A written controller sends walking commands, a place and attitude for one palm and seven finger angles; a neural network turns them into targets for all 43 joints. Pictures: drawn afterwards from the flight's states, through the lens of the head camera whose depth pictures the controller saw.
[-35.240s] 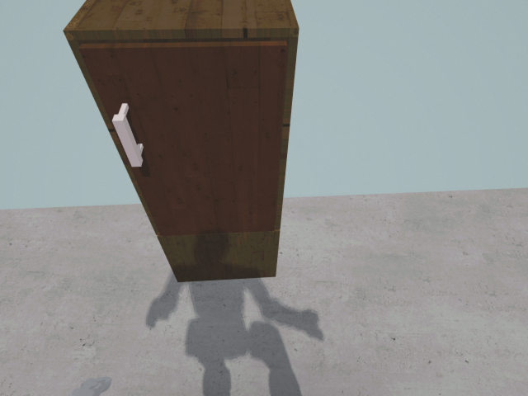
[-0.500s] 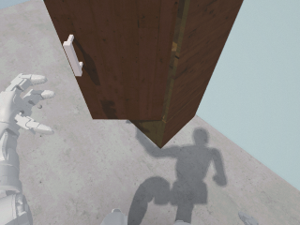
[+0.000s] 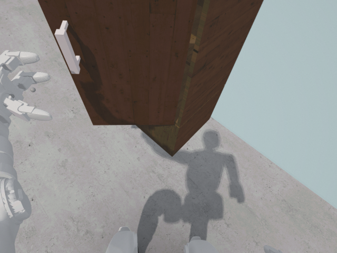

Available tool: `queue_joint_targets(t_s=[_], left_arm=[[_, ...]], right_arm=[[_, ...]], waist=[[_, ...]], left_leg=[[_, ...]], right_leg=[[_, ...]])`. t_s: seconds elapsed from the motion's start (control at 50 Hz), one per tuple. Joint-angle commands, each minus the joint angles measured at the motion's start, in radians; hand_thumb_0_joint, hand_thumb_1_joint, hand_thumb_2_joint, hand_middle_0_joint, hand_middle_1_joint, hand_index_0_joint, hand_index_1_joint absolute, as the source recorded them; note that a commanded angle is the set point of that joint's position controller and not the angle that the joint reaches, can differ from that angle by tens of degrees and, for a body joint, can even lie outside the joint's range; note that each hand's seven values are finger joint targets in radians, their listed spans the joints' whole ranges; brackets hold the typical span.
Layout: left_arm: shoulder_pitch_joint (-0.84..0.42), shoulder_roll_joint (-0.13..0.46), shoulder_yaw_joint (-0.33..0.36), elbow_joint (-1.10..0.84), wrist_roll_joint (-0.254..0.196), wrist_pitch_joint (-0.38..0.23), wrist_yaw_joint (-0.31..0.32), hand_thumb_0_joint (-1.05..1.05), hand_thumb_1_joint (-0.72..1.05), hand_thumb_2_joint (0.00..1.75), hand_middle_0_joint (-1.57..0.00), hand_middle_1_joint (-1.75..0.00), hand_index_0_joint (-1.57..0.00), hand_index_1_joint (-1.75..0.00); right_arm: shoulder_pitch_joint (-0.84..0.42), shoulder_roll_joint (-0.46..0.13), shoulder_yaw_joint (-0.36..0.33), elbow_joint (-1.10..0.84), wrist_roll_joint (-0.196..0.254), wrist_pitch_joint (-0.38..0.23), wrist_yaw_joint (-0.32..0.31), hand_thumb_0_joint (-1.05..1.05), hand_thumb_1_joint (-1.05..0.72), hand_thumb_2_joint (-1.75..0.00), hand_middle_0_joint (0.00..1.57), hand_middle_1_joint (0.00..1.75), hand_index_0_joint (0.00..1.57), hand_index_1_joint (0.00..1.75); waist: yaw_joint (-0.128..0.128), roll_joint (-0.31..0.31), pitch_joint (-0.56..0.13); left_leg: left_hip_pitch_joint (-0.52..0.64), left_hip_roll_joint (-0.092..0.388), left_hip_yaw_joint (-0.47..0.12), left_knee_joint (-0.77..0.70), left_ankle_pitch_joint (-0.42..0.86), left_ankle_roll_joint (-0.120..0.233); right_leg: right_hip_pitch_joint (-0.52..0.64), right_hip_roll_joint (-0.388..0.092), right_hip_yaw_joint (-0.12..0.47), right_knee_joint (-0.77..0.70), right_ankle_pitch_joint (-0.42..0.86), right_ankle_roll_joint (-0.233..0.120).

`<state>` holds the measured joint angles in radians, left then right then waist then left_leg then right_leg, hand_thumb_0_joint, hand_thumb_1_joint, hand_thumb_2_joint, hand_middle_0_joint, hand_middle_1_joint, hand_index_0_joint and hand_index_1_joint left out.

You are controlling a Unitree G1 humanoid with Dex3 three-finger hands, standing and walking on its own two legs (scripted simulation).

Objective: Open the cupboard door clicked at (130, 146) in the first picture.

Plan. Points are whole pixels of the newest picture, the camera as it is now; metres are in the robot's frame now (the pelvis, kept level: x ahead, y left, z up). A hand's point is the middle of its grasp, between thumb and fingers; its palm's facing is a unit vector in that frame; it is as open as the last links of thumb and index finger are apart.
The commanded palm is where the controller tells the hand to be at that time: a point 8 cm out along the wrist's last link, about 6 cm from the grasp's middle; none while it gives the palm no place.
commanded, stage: move the hooked fingers beside the handle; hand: left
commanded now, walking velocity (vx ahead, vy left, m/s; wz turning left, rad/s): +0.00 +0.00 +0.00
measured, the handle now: (70, 48) +0.60 +0.25 +0.09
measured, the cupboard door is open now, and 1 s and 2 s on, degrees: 46 46 45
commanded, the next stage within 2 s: slide the fingers in behind the handle in 1.68 s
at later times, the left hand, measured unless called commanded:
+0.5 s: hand (42, 61) +0.53 +0.29 +0.11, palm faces +0.04 -1.00 -0.02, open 13.9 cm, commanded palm +0.52 +0.34 +0.10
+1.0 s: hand (40, 56) +0.55 +0.30 +0.10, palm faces +0.04 -1.00 -0.02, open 13.9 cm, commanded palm +0.54 +0.33 +0.09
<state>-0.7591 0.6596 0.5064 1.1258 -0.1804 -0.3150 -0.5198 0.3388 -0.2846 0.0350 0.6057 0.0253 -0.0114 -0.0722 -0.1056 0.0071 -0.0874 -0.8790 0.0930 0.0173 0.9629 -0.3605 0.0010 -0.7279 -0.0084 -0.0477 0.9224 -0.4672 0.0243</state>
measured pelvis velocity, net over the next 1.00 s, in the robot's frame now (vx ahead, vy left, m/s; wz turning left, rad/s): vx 0.02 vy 0.01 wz -0.04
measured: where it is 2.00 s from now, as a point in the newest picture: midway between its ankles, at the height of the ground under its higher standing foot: outside the picture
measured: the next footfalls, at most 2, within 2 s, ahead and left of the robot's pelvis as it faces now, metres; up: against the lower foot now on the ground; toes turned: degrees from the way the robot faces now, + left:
none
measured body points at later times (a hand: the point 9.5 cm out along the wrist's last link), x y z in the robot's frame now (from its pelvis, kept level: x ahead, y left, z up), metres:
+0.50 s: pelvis +0.00 +0.00 -0.01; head +0.15 +0.03 +0.41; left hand +0.52 +0.35 +0.11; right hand -0.03 -0.27 -0.10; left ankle +0.06 +0.12 -0.68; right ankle -0.01 -0.14 -0.68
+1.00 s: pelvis +0.02 +0.01 -0.01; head +0.18 +0.05 +0.40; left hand +0.54 +0.36 +0.11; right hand -0.01 -0.25 -0.11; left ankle +0.06 +0.12 -0.68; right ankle -0.01 -0.14 -0.68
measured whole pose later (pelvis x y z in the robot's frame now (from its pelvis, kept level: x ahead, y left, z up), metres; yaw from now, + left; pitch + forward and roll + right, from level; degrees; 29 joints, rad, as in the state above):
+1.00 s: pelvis +0.02 +0.01 -0.01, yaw -2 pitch +25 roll -6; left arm -1.06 0.88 0.56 1.24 -0.05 -0.25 -0.49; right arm 0.43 -0.27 0.07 0.59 0.00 0.10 -0.04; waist -0.21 0.02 -0.08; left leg -1.08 0.12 0.00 1.06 -0.41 0.01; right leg -0.90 0.02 -0.05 0.94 -0.48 0.04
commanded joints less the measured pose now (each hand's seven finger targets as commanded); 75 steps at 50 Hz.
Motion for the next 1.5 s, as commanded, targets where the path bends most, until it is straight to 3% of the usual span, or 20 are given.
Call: queue_joint_targets(t_s=[0.0, 0.2, 0.26, 0.38, 0.44, 0.52, 0.58, 0.66, 0.72, 0.78, 0.86, 0.88, 0.98, 1.02, 1.06, 1.2, 1.28, 1.4, 1.44, 1.48], left_arm=[[-0.467, 0.351, 0.039, -0.146, -0.002, -0.068, 0.007, 0.0, -0.5, 0.3, -0.3, -1.2, -0.3, -1.2], [-0.593, 0.453, 0.063, -0.089, 0.036, -0.053, 0.009, 0.0, -0.5, 0.3, -0.3, -1.2, -0.3, -1.2], [-0.641, 0.495, 0.072, -0.05, 0.051, -0.039, 0.02, 0.0, -0.5, 0.3, -0.3, -1.2, -0.3, -1.2], [-0.686, 0.571, 0.089, -0.031, 0.091, -0.027, 0.032, 0.0, -0.5, 0.3, -0.3, -1.2, -0.3, -1.2], [-0.706, 0.564, 0.08, -0.033, 0.092, -0.029, 0.028, 0.0, -0.5, 0.3, -0.3, -1.2, -0.3, -1.2], [-0.746, 0.587, 0.058, 0.041, 0.11, 0.009, 0.017, 0.0, -0.5, 0.3, -0.3, -1.2, -0.3, -1.2], [-0.785, 0.614, 0.052, 0.036, 0.127, 0.015, 0.017, 0.0, -0.5, 0.3, -0.3, -1.2, -0.3, -1.2], [-0.724, 0.626, 0.091, 0.013, 0.12, 0.008, 0.014, 0.0, -0.5, 0.3, -0.3, -1.2, -0.3, -1.2], [-0.725, 0.637, 0.103, 0.011, 0.115, 0.021, 0.007, 0.0, -0.5, 0.3, -0.3, -1.2, -0.3, -1.2], [-0.735, 0.649, 0.114, -0.04, 0.12, 0.016, 0.011, 0.0, -0.5, 0.3, -0.3, -1.2, -0.3, -1.2], [-0.723, 0.603, 0.112, -0.137, 0.113, -0.008, 0.026, 0.0, -0.5, 0.3, -0.3, -1.2, -0.3, -1.2], [-0.715, 0.596, 0.118, -0.149, 0.105, -0.009, 0.027, 0.0, -0.5, 0.3, -0.3, -1.2, -0.3, -1.2], [-0.696, 0.465, 0.033, -0.059, 0.09, 0.034, 0.026, 0.0, -0.5, 0.3, -0.3, -1.2, -0.3, -1.2], [-0.691, 0.469, 0.019, -0.026, 0.096, 0.051, 0.032, 0.0, -0.5, 0.3, -0.3, -1.2, -0.3, -1.2], [-0.695, 0.47, 0.021, -0.06, 0.103, 0.037, 0.043, 0.0, -0.5, 0.3, -0.3, -1.2, -0.3, -1.2], [-0.707, 0.554, 0.087, -0.058, 0.098, -0.024, 0.064, 0.0, -0.5, 0.3, -0.3, -1.2, -0.3, -1.2], [-0.708, 0.582, 0.089, -0.045, 0.111, -0.031, 0.057, 0.0, -0.5, 0.3, -0.3, -1.2, -0.3, -1.2], [-0.739, 0.542, 0.034, 0.014, 0.105, -0.001, 0.025, 0.0, -0.5, 0.3, -0.3, -1.2, -0.3, -1.2], [-0.777, 0.517, 0.017, -0.018, 0.095, -0.009, 0.018, 0.0, -0.5, 0.3, -0.3, -1.2, -0.3, -1.2], [-0.77, 0.57, 0.046, 0.009, 0.099, -0.008, 0.018, 0.0, -0.5, 0.3, -0.3, -1.2, -0.3, -1.2]], right_arm=[[0.134, -0.196, -0.07, -0.055, 0.0, -0.006, -0.016, 0.0, -0.9, -0.9, 0.2, 0.3, 0.2, 0.3], [0.195, -0.209, -0.063, -0.033, -0.008, 0.027, -0.02, 0.0, -0.9, -0.9, 0.2, 0.3, 0.2, 0.3], [0.205, -0.209, -0.055, -0.032, -0.007, 0.039, -0.023, 0.0, -0.9, -0.9, 0.2, 0.3, 0.2, 0.3], [0.239, -0.213, -0.047, -0.034, -0.011, 0.059, -0.024, 0.0, -0.9, -0.9, 0.2, 0.3, 0.2, 0.3], [0.25, -0.211, -0.044, -0.035, -0.015, 0.064, -0.02, 0.0, -0.9, -0.9, 0.2, 0.3, 0.2, 0.3], [0.258, -0.217, -0.032, -0.033, -0.01, 0.075, -0.026, 0.0, -0.9, -0.9, 0.2, 0.3, 0.2, 0.3], [0.272, -0.218, -0.024, -0.034, -0.016, 0.076, -0.03, 0.0, -0.9, -0.9, 0.2, 0.3, 0.2, 0.3], [0.29, -0.218, -0.028, -0.042, -0.024, 0.083, -0.021, 0.0, -0.9, -0.9, 0.2, 0.3, 0.2, 0.3], [0.292, -0.218, -0.029, -0.045, -0.024, 0.092, -0.015, 0.0, -0.9, -0.9, 0.2, 0.3, 0.2, 0.3], [0.296, -0.218, -0.031, -0.049, -0.026, 0.096, -0.007, 0.0, -0.9, -0.9, 0.2, 0.3, 0.2, 0.3], [0.302, -0.211, -0.045, -0.042, -0.033, 0.105, 0.009, 0.0, -0.9, -0.9, 0.2, 0.3, 0.2, 0.3], [0.303, -0.212, -0.048, -0.038, -0.033, 0.108, 0.012, 0.0, -0.9, -0.9, 0.2, 0.3, 0.2, 0.3], [0.293, -0.206, -0.048, -0.033, -0.026, 0.111, 0.017, 0.0, -0.9, -0.9, 0.2, 0.3, 0.2, 0.3], [0.289, -0.209, -0.043, -0.036, -0.023, 0.11, 0.012, 0.0, -0.9, -0.9, 0.2, 0.3, 0.2, 0.3], [0.287, -0.207, -0.044, -0.042, -0.028, 0.108, 0.012, 0.0, -0.9, -0.9, 0.2, 0.3, 0.2, 0.3], [0.267, -0.211, -0.041, -0.05, -0.028, 0.102, 0.01, 0.0, -0.9, -0.9, 0.2, 0.3, 0.2, 0.3], [0.257, -0.212, -0.037, -0.05, -0.022, 0.1, 0.005, 0.0, -0.9, -0.9, 0.2, 0.3, 0.2, 0.3], [0.257, -0.212, -0.028, -0.046, -0.014, 0.1, -0.005, 0.0, -0.9, -0.9, 0.2, 0.3, 0.2, 0.3], [0.262, -0.209, -0.03, -0.038, -0.018, 0.092, -0.009, 0.0, -0.9, -0.9, 0.2, 0.3, 0.2, 0.3], [0.263, -0.217, -0.025, -0.035, -0.017, 0.092, -0.016, 0.0, -0.9, -0.9, 0.2, 0.3, 0.2, 0.3]], waist=[[-0.022, 0.138, -0.355], [-0.045, 0.186, -0.471], [-0.06, 0.187, -0.431], [-0.077, 0.208, -0.467], [-0.081, 0.25, -0.491], [-0.116, 0.212, -0.426], [-0.122, 0.261, -0.463], [-0.099, 0.275, -0.538], [-0.102, 0.243, -0.526], [-0.092, 0.291, -0.551], [-0.078, 0.366, -0.612], [-0.081, 0.345, -0.615], [-0.108, 0.286, -0.485], [-0.116, 0.252, -0.436], [-0.103, 0.297, -0.471], [-0.1, 0.242, -0.478], [-0.095, 0.284, -0.492], [-0.124, 0.24, -0.438], [-0.131, 0.269, -0.468], [-0.132, 0.247, -0.469]], left_leg=[[0.425, -0.046, -0.06, -0.093, 0.19, 0.027], [0.442, -0.036, -0.073, -0.044, 0.251, 0.029], [0.396, -0.032, -0.071, -0.036, 0.238, 0.032], [0.387, -0.026, -0.07, -0.007, 0.292, 0.034], [0.417, -0.025, -0.073, 0.004, 0.329, 0.031], [0.344, -0.019, -0.068, 0.016, 0.278, 0.04], [0.369, -0.016, -0.074, 0.03, 0.314, 0.039], [0.438, -0.012, -0.086, 0.038, 0.411, 0.03], [0.402, -0.014, -0.079, 0.042, 0.397, 0.034], [0.445, -0.013, -0.088, 0.039, 0.435, 0.029], [0.577, -0.005, -0.108, 0.038, 0.555, 0.013], [0.588, -0.005, -0.11, 0.038, 0.566, 0.014], [0.537, -0.011, -0.11, 0.008, 0.453, 0.018], [0.477, -0.015, -0.1, -0.002, 0.391, 0.026], [0.513, -0.017, -0.102, -0.002, 0.431, 0.02], [0.443, -0.021, -0.086, 0.011, 0.382, 0.027], [0.447, -0.02, -0.082, 0.016, 0.37, 0.026], [0.383, -0.021, -0.082, 0.025, 0.304, 0.035], [0.405, -0.02, -0.084, 0.033, 0.308, 0.036], [0.38, -0.015, -0.086, 0.042, 0.302, 0.037]], right_leg=[[-0.085, 0.068, -0.002, -0.123, 0.207, -0.037], [-0.123, 0.073, 0.0, -0.097, 0.233, -0.035], [-0.136, 0.074, 0.001, -0.095, 0.227, -0.031], [-0.137, 0.08, 0.002, -0.083, 0.267, -0.028], [-0.154, 0.084, -0.001, -0.079, 0.281, -0.033], [-0.177, 0.083, -0.001, -0.089, 0.257, -0.021], [-0.2, 0.083, -0.005, -0.075, 0.268, -0.024], [-0.197, 0.089, -0.019, -0.059, 0.316, -0.029], [-0.176, 0.092, -0.019, -0.059, 0.328, -0.024], [-0.188, 0.095, -0.024, -0.053, 0.339, -0.028], [-0.219, 0.101, -0.034, -0.055, 0.361, -0.035], [-0.212, 0.103, -0.034, -0.059, 0.37, -0.034], [-0.247, 0.104, -0.046, -0.089, 0.307, -0.033], [-0.23, 0.1, -0.039, -0.097, 0.294, -0.032], [-0.229, 0.096, -0.038, -0.089, 0.306, -0.037], [-0.168, 0.097, -0.023, -0.08, 0.313, -0.035], [-0.175, 0.093, -0.017, -0.076, 0.304, -0.034], [-0.206, 0.093, -0.016, -0.08, 0.265, -0.027], [-0.222, 0.093, -0.016, -0.074, 0.264, -0.03], [-0.223, 0.092, -0.014, -0.07, 0.258, -0.028]])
